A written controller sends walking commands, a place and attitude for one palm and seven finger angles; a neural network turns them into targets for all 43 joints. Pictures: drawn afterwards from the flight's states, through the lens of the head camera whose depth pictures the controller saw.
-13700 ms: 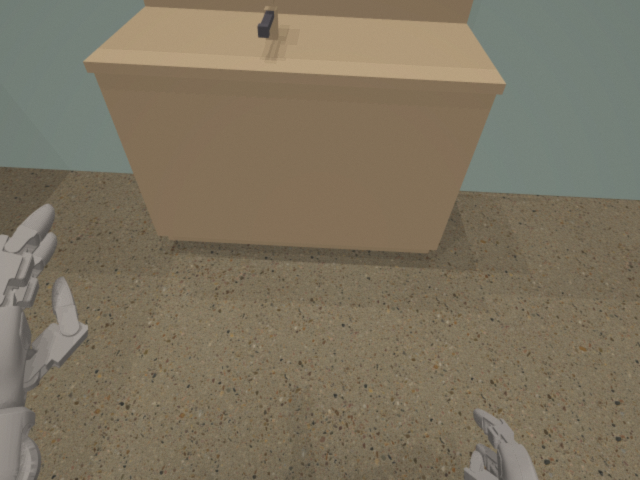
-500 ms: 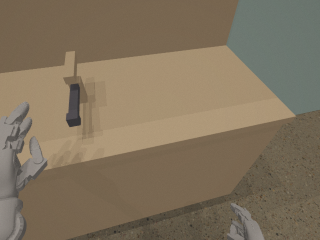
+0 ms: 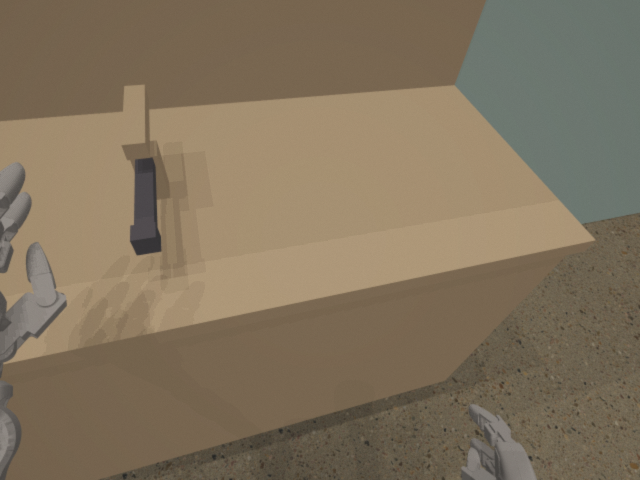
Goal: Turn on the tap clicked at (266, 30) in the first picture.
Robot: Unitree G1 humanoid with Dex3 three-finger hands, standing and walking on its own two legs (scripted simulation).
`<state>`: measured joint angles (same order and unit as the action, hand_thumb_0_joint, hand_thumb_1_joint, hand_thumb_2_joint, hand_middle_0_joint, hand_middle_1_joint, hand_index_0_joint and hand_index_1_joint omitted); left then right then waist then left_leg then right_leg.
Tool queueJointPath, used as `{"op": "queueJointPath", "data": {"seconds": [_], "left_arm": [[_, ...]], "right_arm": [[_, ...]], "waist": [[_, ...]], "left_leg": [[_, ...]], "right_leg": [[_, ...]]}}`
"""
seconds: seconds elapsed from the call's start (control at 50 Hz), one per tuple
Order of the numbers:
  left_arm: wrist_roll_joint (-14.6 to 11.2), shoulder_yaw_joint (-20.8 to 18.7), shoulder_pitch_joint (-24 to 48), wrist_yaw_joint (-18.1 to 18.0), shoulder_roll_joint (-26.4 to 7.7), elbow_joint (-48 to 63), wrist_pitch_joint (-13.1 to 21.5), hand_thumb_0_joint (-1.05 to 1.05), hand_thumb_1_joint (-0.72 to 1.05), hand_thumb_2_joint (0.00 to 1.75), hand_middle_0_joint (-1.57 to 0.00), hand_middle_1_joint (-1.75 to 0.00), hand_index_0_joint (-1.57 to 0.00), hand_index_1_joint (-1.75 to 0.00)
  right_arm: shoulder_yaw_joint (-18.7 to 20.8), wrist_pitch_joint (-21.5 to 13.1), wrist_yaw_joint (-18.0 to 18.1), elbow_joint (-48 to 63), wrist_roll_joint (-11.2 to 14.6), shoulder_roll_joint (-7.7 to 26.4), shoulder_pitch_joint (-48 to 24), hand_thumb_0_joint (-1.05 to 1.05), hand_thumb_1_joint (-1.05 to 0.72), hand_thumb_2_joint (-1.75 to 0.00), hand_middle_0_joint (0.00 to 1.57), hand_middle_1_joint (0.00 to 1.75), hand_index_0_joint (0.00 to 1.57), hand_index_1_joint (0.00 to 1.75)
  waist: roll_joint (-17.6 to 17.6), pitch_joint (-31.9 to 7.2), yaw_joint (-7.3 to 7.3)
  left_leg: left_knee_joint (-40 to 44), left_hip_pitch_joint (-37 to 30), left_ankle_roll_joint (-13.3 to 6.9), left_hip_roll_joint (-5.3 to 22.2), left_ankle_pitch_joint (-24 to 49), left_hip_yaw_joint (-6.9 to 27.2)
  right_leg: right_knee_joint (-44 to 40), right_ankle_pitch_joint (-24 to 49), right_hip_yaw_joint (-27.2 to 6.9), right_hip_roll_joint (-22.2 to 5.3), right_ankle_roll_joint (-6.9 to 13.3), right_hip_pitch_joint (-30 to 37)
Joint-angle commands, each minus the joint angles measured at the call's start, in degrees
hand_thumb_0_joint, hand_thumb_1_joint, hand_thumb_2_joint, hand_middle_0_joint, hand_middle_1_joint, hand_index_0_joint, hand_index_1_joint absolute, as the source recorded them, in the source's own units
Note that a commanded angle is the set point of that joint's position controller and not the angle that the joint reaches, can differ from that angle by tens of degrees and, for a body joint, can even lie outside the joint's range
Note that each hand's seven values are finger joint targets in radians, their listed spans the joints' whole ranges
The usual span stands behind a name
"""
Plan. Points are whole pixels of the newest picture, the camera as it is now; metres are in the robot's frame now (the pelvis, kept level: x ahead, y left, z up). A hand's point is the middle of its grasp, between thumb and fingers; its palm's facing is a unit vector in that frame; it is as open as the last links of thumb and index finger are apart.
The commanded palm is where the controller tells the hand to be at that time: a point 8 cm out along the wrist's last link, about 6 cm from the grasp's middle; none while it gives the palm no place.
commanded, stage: come to a stop and stand still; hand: left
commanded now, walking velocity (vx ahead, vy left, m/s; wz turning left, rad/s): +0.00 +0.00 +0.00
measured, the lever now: (146, 238) +0.35 +0.25 +0.09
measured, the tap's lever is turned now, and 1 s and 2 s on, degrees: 0 0 0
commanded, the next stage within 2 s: look again from close up in 0.44 s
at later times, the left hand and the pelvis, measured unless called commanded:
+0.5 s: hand (53, 282) +0.23 +0.27 +0.17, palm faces +0.38 -0.85 -0.37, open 7.4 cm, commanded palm +0.17 +0.31 +0.18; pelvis +0.01 +0.03 +0.00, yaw +0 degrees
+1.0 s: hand (69, 295) +0.23 +0.26 +0.16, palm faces +0.38 -0.86 -0.35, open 7.4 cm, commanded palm +0.17 +0.29 +0.18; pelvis +0.01 +0.01 +0.00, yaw +0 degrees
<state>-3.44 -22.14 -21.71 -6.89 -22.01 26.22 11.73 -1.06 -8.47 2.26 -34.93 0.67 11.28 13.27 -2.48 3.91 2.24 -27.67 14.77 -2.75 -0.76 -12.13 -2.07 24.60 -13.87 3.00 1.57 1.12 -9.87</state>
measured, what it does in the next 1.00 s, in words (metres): stands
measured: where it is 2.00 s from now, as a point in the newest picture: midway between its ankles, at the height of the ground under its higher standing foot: outside the picture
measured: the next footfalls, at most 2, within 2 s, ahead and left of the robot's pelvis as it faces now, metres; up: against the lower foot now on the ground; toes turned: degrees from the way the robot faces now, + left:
none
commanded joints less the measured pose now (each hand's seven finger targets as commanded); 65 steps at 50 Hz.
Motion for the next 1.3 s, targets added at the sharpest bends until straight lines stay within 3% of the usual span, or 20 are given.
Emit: {"op": "queueJointPath", "data": {"seconds": [0.0,0.08,0.16,0.18,0.2,0.28,0.32,0.48,0.5,0.58,0.6,0.66,0.84,0.88,0.9,0.98,1.0,1.08,1.1,1.28], "left_arm": [[1.1,-0.6,5.4,-0.2,-5.6,13.8,3.7,0.00,0.90,0.90,-0.20,-0.30,-0.20,-0.30],[1.1,-3.7,0.5,-0.2,-7.3,10.6,2.3,0.00,0.90,0.90,-0.20,-0.30,-0.20,-0.30],[0.6,-5.0,1.6,0.2,-8.2,12.7,2.2,0.00,0.90,0.90,-0.20,-0.30,-0.20,-0.30],[0.6,-6.7,1.1,0.1,-10.0,13.9,2.1,0.00,0.90,0.90,-0.20,-0.30,-0.20,-0.30],[0.4,-5.3,1.5,0.3,-8.4,14.2,2.2,0.00,0.90,0.90,-0.20,-0.30,-0.20,-0.30],[0.7,-5.0,2.6,0.3,-9.4,18.5,2.2,0.00,0.90,0.90,-0.20,-0.30,-0.20,-0.30],[0.8,-3.3,3.0,0.2,-7.9,18.2,2.0,0.00,0.90,0.90,-0.20,-0.30,-0.20,-0.30],[1.0,-4.8,-0.1,-0.6,-8.2,12.9,1.3,0.00,0.90,0.90,-0.20,-0.30,-0.20,-0.30],[0.7,-3.7,-0.3,-0.4,-6.8,12.3,1.4,0.00,0.90,0.90,-0.20,-0.30,-0.20,-0.30],[0.7,-4.9,0.4,-0.7,-8.6,13.4,1.5,0.00,0.90,0.90,-0.20,-0.30,-0.20,-0.30],[0.6,-3.4,0.5,-0.6,-7.1,12.7,1.6,0.00,0.90,0.90,-0.20,-0.30,-0.20,-0.30],[0.7,-3.5,1.6,-0.8,-7.9,14.1,2.0,0.00,0.90,0.90,-0.20,-0.30,-0.20,-0.30],[0.5,-3.3,1.1,-0.9,-7.3,11.9,1.8,0.00,0.90,0.90,-0.20,-0.30,-0.20,-0.30],[0.5,-4.2,-0.2,-1.0,-8.1,11.4,1.4,0.00,0.90,0.90,-0.20,-0.30,-0.20,-0.30],[0.3,-3.0,0.5,-0.7,-6.8,11.3,1.4,0.00,0.90,0.90,-0.20,-0.30,-0.20,-0.30],[0.0,-4.5,1.8,-0.4,-8.8,12.9,1.0,0.00,0.90,0.90,-0.20,-0.30,-0.20,-0.30],[-0.2,-3.0,2.2,-0.1,-7.3,12.8,0.9,0.00,0.90,0.90,-0.20,-0.30,-0.20,-0.30],[-0.2,-4.1,2.6,0.0,-8.7,15.2,0.5,0.00,0.90,0.90,-0.20,-0.30,-0.20,-0.30],[-0.5,-2.9,2.4,0.2,-7.4,14.4,0.3,0.00,0.90,0.90,-0.20,-0.30,-0.20,-0.30],[-1.1,-5.6,-1.4,0.6,-9.4,14.9,-0.6,0.00,0.90,0.90,-0.20,-0.30,-0.20,-0.30]], "right_arm": [[2.7,-4.5,-0.2,9.5,-0.2,7.9,-6.3,0.00,-0.90,-0.90,0.20,0.30,0.20,0.30],[2.6,-2.9,-0.6,9.8,0.0,7.5,-6.8,0.00,-0.90,-0.90,0.20,0.30,0.20,0.30],[2.5,-1.2,-0.3,11.1,0.0,7.1,-6.8,0.00,-0.90,-0.90,0.20,0.30,0.20,0.30],[2.3,-1.0,-0.2,11.2,0.0,6.9,-7.5,0.00,-0.90,-0.90,0.20,0.30,0.20,0.30],[2.3,-0.8,-0.2,11.4,-0.1,7.0,-7.2,0.00,-0.90,-0.90,0.20,0.30,0.20,0.30],[2.4,-1.1,-0.4,11.9,-0.1,6.8,-7.7,0.00,-0.90,-0.90,0.20,0.30,0.20,0.30],[2.7,-1.1,-0.7,11.8,-0.3,7.1,-6.6,0.00,-0.90,-0.90,0.20,0.30,0.20,0.30],[3.0,-0.2,-0.3,11.4,0.5,7.5,-7.4,0.00,-0.90,-0.90,0.20,0.30,0.20,0.30],[2.9,0.2,-0.2,11.2,0.3,7.6,-6.8,0.00,-0.90,-0.90,0.20,0.30,0.20,0.30],[2.8,0.0,0.2,11.4,0.6,7.3,-8.1,0.00,-0.90,-0.90,0.20,0.30,0.20,0.30],[2.7,0.1,0.2,11.3,0.4,7.4,-7.7,0.00,-0.90,-0.90,0.20,0.30,0.20,0.30],[3.0,-0.4,0.4,11.3,0.4,7.4,-7.6,0.00,-0.90,-0.90,0.20,0.30,0.20,0.30],[3.1,-0.2,0.6,10.7,0.4,7.5,-7.5,0.00,-0.90,-0.90,0.20,0.30,0.20,0.30],[2.9,-0.1,0.6,10.8,0.6,7.2,-8.1,0.00,-0.90,-0.90,0.20,0.30,0.20,0.30],[2.9,0.1,0.6,10.5,0.4,7.4,-7.4,0.00,-0.90,-0.90,0.20,0.30,0.20,0.30],[2.9,0.3,0.8,11.0,0.7,7.0,-8.1,0.00,-0.90,-0.90,0.20,0.30,0.20,0.30],[2.9,0.6,0.7,11.0,0.4,7.3,-7.6,0.00,-0.90,-0.90,0.20,0.30,0.20,0.30],[3.2,0.5,0.2,11.6,0.8,6.8,-7.8,0.00,-0.90,-0.90,0.20,0.30,0.20,0.30],[3.1,0.8,0.1,11.5,0.4,7.0,-7.4,0.00,-0.90,-0.90,0.20,0.30,0.20,0.30],[3.7,1.4,-0.3,12.4,1.0,6.6,-7.5,0.00,-0.90,-0.90,0.20,0.30,0.20,0.30]], "waist": [[8.1,-11.5,-0.97],[4.7,-11.0,-0.81],[5.7,-11.0,-1.12],[6.1,-11.6,-1.04],[6.4,-11.7,-1.24],[11.1,-12.9,-1.13],[11.0,-12.6,-1.38],[5.7,-10.2,-1.20],[5.4,-10.1,-1.37],[5.1,-9.9,-1.19],[5.1,-9.5,-1.29],[6.0,-9.3,-1.19],[6.0,-8.3,-1.27],[4.9,-8.2,-1.09],[3.8,-8.7,-1.36],[6.0,-8.8,-1.30],[6.5,-8.5,-1.49],[8.6,-9.8,-1.40],[9.0,-9.3,-1.52],[6.9,-10.2,-1.41]], "left_leg": [[6.4,-6.4,0.0,7.2,11.5,8.4],[5.8,-6.3,1.5,6.5,15.4,7.4],[6.7,-5.9,2.5,6.8,16.2,7.7],[6.4,-7.4,3.1,6.5,19.4,7.5],[6.5,-7.7,3.1,6.8,19.9,7.4],[6.4,-13.3,4.0,7.5,25.4,7.5],[6.4,-13.0,3.9,8.4,25.7,8.5],[7.2,-5.5,3.9,6.2,11.4,7.0],[7.6,-4.5,3.8,5.9,10.2,7.3],[7.4,-4.0,2.5,5.4,6.9,6.7],[7.6,-3.1,1.9,5.3,5.0,6.6],[7.8,-2.9,1.3,5.2,2.7,7.1],[6.9,-3.7,1.1,4.8,3.7,6.3],[6.8,-4.1,1.1,4.7,4.7,6.4],[7.5,-4.0,1.2,4.9,4.7,6.7],[9.4,-6.5,2.2,6.3,8.4,7.7],[10.2,-6.2,2.4,6.8,9.0,8.3],[9.3,-8.5,2.8,8.0,10.8,7.7],[10.1,-7.1,2.7,8.3,10.0,8.4],[6.0,-6.4,1.5,8.7,10.5,6.4]], "right_leg": [[-1.8,9.7,-4.2,-3.5,-0.6,2.3],[-2.5,11.2,-3.6,-3.1,-0.4,2.6],[-2.3,9.7,-2.7,-3.0,-0.3,3.0],[-1.7,10.5,-1.9,-2.5,-0.4,2.7],[-1.6,9.6,-1.6,-2.6,-0.5,2.5],[0.0,4.1,-1.0,-1.8,-0.5,-0.8],[-0.9,1.6,-1.1,-2.1,-0.4,-0.6],[-4.1,8.8,-1.9,-3.0,-0.3,4.5],[-4.0,8.8,-1.7,-3.0,-0.2,5.1],[-4.6,10.0,-3.0,-3.9,-0.2,5.1],[-5.0,9.3,-3.0,-4.1,-0.3,5.2],[-5.2,8.8,-4.0,-4.5,0.0,5.2],[-6.2,9.2,-4.9,-4.7,0.1,3.5],[-6.3,10.0,-4.7,-4.5,0.0,3.4],[-6.1,9.4,-4.1,-4.0,-0.1,3.9],[-4.7,8.5,-2.8,-2.2,-0.7,2.8],[-4.4,7.7,-2.2,-1.8,-0.9,2.8],[-4.3,6.7,-2.3,-1.5,-0.9,2.0],[-4.2,5.6,-1.8,-1.3,-1.1,2.4],[-5.7,9.1,-2.7,-2.1,-0.9,2.5]]}}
